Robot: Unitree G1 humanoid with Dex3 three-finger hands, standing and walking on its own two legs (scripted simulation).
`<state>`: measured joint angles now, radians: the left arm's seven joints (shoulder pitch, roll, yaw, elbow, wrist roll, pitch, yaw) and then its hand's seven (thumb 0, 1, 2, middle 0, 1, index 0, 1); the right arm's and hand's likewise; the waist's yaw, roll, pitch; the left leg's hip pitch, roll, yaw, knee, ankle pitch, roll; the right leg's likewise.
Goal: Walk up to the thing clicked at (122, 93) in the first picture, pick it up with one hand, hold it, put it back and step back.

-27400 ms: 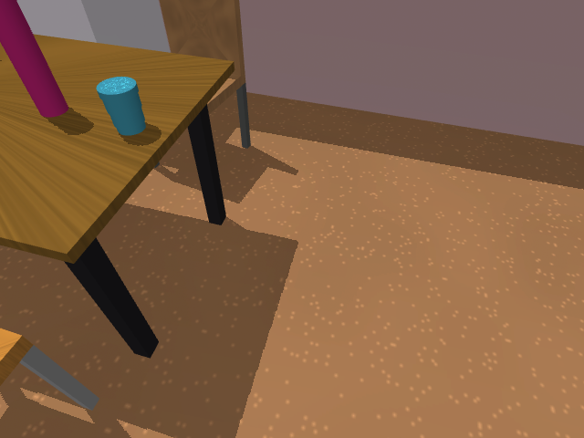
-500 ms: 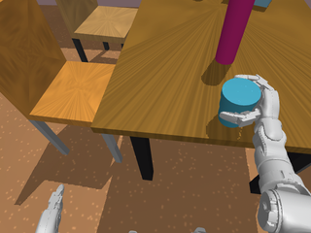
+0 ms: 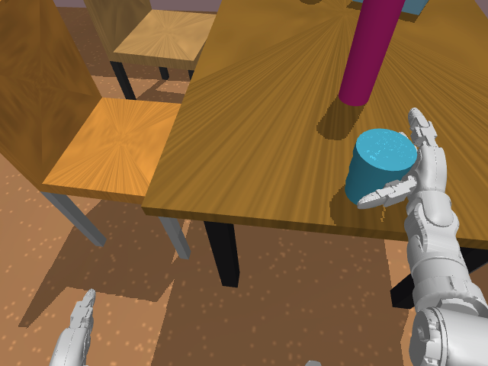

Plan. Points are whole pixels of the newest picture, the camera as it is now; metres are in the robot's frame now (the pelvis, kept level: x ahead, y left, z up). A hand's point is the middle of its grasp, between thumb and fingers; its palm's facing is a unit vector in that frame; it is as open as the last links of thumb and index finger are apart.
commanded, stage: withdraw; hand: right
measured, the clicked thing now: (374, 172) +0.45 -0.18 +0.06
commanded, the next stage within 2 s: rise in 0.18 s
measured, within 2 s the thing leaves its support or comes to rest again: neither
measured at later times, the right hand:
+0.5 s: hand (478, 107) +0.46 -0.28 +0.19, palm faces +0.27 +0.94 -0.23, open 17.4 cm
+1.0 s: hand out of the picture +0.29 -0.27 +0.16, palm faces +0.35 +0.88 -0.33, open 17.5 cm
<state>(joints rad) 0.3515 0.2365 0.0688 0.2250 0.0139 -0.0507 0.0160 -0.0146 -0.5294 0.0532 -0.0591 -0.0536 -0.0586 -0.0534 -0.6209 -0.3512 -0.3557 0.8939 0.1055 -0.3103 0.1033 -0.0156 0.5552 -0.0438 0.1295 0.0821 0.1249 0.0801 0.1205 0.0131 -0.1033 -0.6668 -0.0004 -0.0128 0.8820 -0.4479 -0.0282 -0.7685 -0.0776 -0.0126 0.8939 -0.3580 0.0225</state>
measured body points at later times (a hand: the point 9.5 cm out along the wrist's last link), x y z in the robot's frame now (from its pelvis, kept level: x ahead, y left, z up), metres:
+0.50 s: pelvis +0.01 +0.00 +0.03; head +0.05 +0.00 +0.48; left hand +0.16 +0.24 -0.04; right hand +0.44 -0.33 +0.20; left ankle -0.01 +0.14 -0.69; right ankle +0.04 -0.13 -0.69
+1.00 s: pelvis +0.02 +0.00 +0.04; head +0.03 +0.01 +0.49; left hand +0.18 +0.26 -0.03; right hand +0.26 -0.32 +0.18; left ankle -0.01 +0.14 -0.69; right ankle +0.04 -0.13 -0.69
